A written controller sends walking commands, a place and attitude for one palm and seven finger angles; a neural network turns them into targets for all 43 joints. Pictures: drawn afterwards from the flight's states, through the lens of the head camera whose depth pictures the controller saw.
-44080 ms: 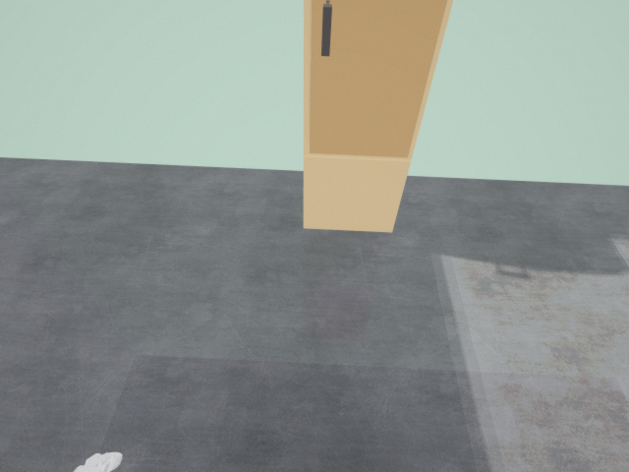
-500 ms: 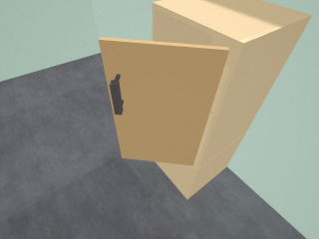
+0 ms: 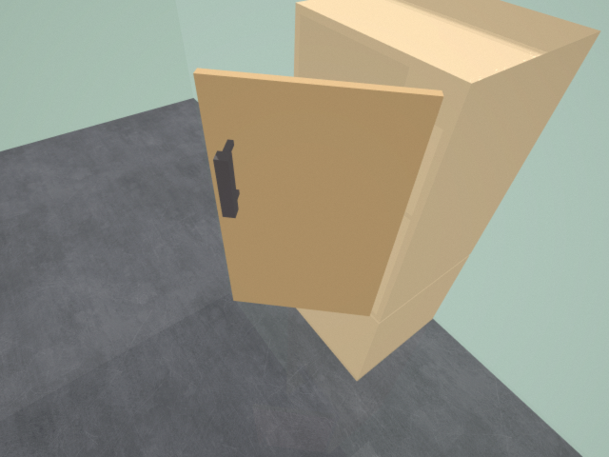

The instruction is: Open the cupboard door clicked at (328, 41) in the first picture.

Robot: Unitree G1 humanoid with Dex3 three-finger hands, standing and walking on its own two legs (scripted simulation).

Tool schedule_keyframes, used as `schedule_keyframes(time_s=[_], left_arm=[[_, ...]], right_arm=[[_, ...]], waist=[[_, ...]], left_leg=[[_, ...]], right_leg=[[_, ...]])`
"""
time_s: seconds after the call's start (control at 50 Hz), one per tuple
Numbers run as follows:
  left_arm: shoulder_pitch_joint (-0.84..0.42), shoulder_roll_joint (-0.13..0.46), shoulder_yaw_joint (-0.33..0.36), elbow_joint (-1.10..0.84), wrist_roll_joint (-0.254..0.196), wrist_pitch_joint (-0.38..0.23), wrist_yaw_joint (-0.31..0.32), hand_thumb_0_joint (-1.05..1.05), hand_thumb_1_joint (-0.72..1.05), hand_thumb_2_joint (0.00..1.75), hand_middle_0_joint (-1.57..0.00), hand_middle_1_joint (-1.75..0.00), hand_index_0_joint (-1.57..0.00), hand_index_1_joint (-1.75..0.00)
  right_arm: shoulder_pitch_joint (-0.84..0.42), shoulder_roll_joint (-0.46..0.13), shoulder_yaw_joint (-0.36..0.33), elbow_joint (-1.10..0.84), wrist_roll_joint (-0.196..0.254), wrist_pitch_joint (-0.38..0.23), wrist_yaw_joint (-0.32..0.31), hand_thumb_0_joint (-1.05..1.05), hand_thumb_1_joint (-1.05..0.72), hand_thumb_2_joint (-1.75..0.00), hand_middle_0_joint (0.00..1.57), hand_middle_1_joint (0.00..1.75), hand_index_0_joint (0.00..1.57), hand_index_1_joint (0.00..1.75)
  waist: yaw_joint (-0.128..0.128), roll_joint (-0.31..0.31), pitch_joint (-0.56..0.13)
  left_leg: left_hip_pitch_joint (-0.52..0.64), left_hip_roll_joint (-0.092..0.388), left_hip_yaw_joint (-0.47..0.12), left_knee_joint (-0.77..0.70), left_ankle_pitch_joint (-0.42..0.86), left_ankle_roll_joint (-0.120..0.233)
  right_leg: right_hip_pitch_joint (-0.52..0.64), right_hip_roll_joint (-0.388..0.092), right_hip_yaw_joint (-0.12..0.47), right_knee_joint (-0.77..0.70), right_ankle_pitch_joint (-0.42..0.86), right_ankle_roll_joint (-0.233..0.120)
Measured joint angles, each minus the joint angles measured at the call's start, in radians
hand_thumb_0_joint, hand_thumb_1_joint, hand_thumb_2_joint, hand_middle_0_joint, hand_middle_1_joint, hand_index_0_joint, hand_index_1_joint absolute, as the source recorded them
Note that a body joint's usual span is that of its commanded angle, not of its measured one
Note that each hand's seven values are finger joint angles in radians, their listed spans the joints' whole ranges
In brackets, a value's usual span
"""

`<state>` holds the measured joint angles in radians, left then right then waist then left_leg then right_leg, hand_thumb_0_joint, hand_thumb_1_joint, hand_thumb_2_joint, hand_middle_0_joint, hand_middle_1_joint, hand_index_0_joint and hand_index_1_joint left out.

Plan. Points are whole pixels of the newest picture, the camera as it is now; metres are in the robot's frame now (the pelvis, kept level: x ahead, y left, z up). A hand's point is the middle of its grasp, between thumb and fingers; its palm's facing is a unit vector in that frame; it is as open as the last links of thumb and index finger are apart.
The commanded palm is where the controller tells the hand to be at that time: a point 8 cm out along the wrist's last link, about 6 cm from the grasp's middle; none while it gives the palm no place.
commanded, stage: look again from close up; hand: left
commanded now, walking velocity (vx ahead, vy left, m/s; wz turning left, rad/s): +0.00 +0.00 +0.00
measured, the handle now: (229, 178) +0.52 +0.17 +0.08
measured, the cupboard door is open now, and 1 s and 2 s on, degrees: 47 47 47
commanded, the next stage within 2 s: raise the hand with hooked fingers in 0.16 s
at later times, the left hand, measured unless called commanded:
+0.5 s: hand (182, 392) +0.20 +0.17 -0.01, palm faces +0.20 -0.98 -0.08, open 7.6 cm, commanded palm +0.11 +0.22 -0.05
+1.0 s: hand (159, 382) +0.21 +0.20 +0.00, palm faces -0.02 -1.00 -0.07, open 10.5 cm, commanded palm +0.17 +0.26 +0.01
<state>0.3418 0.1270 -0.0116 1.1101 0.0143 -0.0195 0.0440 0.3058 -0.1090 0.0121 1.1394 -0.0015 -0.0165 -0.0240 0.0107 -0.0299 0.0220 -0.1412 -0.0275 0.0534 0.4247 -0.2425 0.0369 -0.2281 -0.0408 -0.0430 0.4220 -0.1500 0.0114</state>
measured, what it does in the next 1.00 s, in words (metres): lowers itself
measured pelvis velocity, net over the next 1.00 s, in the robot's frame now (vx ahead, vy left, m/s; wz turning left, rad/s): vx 0.01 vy -0.03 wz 0.06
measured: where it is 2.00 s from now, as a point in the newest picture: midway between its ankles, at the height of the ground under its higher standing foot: outside the picture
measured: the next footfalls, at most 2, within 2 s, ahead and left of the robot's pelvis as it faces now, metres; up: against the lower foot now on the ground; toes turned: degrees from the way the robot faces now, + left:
none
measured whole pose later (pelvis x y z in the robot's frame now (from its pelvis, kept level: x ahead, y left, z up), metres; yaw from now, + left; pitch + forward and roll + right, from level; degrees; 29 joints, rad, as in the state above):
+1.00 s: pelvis +0.01 -0.03 -0.06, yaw +3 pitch +10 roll -2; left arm 0.37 0.31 0.28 0.02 -0.35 -0.32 -0.46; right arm 0.20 -0.19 0.05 0.57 0.05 -0.22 -0.05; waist 0.02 0.03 -0.09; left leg -0.68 0.02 -0.05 1.03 -0.53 -0.01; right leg -0.71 -0.01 -0.12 0.96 -0.43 -0.03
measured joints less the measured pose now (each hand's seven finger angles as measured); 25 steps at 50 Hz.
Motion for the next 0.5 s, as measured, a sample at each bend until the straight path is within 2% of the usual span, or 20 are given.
schedule_keyframes(time_s=[0.28,0.3,0.32,0.34,0.38,0.42,0.46,0.5], left_arm=[[-0.004,-0.002,0.002,-0.005,0.005,-0.005,0.007,0.00,0.91,0.90,-0.20,-0.30,-0.20,-0.30],[0.045,0.001,-0.001,-0.166,-0.040,0.066,0.010,0.01,0.91,0.90,-0.20,-0.30,-0.20,-0.30],[0.109,0.017,0.005,-0.352,-0.062,0.120,0.036,0.03,0.94,0.89,-0.20,-0.30,-0.20,-0.30],[0.163,0.037,0.011,-0.501,-0.087,0.113,0.063,0.05,0.96,0.89,-0.21,-0.30,-0.20,-0.30],[0.217,0.065,0.012,-0.735,-0.137,0.072,0.102,0.06,0.96,0.89,-0.21,-0.31,-0.20,-0.31],[0.209,0.074,0.014,-0.900,-0.167,0.002,0.108,0.06,0.94,0.88,-0.20,-0.33,-0.20,-0.33],[0.149,0.068,0.024,-0.983,-0.174,-0.106,0.079,0.05,0.90,0.87,-0.20,-0.34,-0.20,-0.34],[0.079,0.051,0.046,-1.007,-0.188,-0.242,0.005,0.04,0.85,0.85,-0.20,-0.37,-0.20,-0.37]], right_arm=[[0.011,0.001,-0.001,-0.005,0.000,0.002,0.001,0.00,-0.91,-0.90,0.20,0.30,0.20,0.30],[0.025,-0.005,0.009,-0.054,0.008,-0.004,-0.002,0.00,-0.91,-0.90,0.20,0.30,0.20,0.30],[0.051,-0.015,0.021,-0.100,0.015,-0.044,-0.019,0.01,-0.92,-0.90,0.20,0.30,0.20,0.30],[0.077,-0.029,0.022,-0.139,0.027,-0.093,-0.033,0.02,-0.93,-0.90,0.20,0.30,0.20,0.30],[0.107,-0.064,0.015,-0.210,0.055,-0.186,-0.046,0.03,-0.93,-0.90,0.20,0.30,0.20,0.30],[0.098,-0.105,0.008,-0.272,0.059,-0.254,-0.053,0.03,-0.93,-0.90,0.20,0.30,0.20,0.30],[0.065,-0.140,-0.008,-0.335,0.047,-0.295,-0.046,0.03,-0.93,-0.90,0.20,0.30,0.20,0.30],[0.018,-0.159,-0.029,-0.397,0.031,-0.312,-0.027,0.02,-0.93,-0.90,0.20,0.30,0.20,0.30]], waist=[[0.000,0.007,0.005],[-0.004,0.009,0.016],[-0.002,0.007,0.016],[-0.005,0.008,0.002],[-0.020,0.024,-0.022],[-0.040,0.046,-0.041],[-0.055,0.058,-0.064],[-0.056,0.049,-0.099]], left_leg=[[-0.013,0.003,0.003,0.012,-0.004,-0.001],[-0.019,0.004,0.003,0.030,-0.011,-0.002],[-0.021,0.002,0.007,0.041,-0.019,-0.002],[-0.033,-0.001,0.006,0.055,-0.028,-0.003],[-0.064,-0.008,-0.008,0.096,-0.047,-0.003],[-0.111,-0.011,-0.023,0.154,-0.070,-0.001],[-0.180,-0.012,-0.032,0.224,-0.096,-0.003],[-0.265,-0.008,-0.026,0.301,-0.127,-0.009]], right_leg=[[-0.012,0.003,0.003,0.008,-0.001,-0.001],[-0.018,0.003,0.003,0.023,-0.006,-0.001],[-0.028,0.001,0.006,0.048,-0.020,-0.008],[-0.045,-0.004,0.006,0.077,-0.040,-0.014],[-0.071,-0.014,-0.005,0.121,-0.068,-0.011],[-0.105,-0.016,-0.015,0.164,-0.091,-0.008],[-0.168,-0.015,-0.016,0.228,-0.120,-0.009],[-0.258,-0.011,-0.005,0.309,-0.156,-0.014]])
